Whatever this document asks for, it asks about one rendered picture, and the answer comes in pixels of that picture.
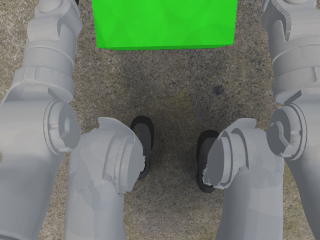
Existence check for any left robot forearm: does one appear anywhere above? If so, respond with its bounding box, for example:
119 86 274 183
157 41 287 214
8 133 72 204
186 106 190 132
0 0 83 106

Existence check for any right robot shin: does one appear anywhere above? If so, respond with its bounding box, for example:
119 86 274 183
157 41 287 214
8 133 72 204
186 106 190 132
202 118 285 190

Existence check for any left robot upper arm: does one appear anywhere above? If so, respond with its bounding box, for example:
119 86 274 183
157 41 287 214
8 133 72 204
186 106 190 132
0 99 81 240

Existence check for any right robot upper arm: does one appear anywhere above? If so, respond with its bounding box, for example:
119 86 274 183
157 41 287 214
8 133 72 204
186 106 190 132
266 102 320 240

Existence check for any right robot forearm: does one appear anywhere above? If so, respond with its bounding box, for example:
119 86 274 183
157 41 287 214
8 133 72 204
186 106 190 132
261 0 320 105

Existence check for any carton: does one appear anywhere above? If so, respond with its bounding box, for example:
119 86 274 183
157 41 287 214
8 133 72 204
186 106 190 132
91 0 237 51

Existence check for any left robot foot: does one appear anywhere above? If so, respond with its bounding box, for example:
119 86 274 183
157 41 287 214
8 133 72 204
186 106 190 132
130 115 154 180

